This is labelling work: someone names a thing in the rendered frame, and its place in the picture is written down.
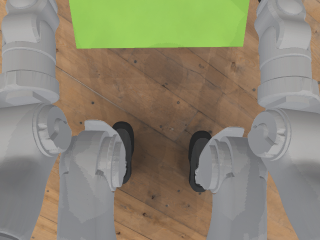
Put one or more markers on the right robot shin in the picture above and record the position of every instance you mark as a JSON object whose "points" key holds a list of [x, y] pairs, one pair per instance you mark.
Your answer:
{"points": [[232, 131]]}

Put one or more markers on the robot left forearm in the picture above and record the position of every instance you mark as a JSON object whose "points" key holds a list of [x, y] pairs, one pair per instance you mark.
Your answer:
{"points": [[29, 53]]}

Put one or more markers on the carton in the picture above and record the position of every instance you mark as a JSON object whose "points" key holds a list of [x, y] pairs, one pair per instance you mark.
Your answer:
{"points": [[102, 24]]}

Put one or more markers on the right robot thigh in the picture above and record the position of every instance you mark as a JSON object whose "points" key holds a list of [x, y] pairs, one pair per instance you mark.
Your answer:
{"points": [[239, 199]]}

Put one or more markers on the robot left upper arm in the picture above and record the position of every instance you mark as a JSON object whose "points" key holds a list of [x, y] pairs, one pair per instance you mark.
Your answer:
{"points": [[31, 138]]}

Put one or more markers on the robot right forearm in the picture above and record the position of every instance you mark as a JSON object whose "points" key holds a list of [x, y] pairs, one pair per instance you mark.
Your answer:
{"points": [[285, 57]]}

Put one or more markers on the robot right upper arm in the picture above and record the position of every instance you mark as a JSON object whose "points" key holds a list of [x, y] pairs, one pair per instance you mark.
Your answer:
{"points": [[288, 142]]}

